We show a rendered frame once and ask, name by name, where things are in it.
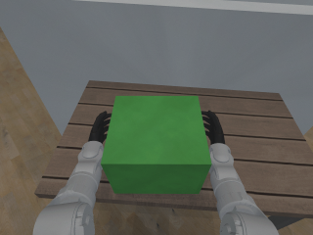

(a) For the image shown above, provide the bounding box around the right robot upper arm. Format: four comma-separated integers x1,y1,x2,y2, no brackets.
219,211,279,235

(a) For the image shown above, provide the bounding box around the table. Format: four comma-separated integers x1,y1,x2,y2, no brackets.
34,80,313,230

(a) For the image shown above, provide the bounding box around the robot right hand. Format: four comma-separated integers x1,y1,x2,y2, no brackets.
201,111,225,145

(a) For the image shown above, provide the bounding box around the left robot forearm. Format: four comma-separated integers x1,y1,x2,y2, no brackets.
32,141,104,235

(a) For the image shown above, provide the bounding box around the carton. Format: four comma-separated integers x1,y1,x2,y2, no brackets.
101,96,212,194

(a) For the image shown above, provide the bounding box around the left robot upper arm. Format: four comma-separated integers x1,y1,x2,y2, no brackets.
33,201,95,235

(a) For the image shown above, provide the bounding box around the robot left hand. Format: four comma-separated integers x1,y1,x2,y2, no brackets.
88,111,112,144

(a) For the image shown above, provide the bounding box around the right robot forearm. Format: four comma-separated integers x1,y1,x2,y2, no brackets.
208,143,279,234

